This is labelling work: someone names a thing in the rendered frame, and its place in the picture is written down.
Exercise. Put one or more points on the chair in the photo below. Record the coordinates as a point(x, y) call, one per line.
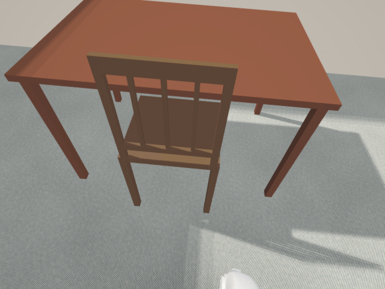
point(167, 131)

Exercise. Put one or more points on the robot right thigh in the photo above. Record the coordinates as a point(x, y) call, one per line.
point(236, 280)

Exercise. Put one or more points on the table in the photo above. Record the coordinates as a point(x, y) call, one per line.
point(277, 64)

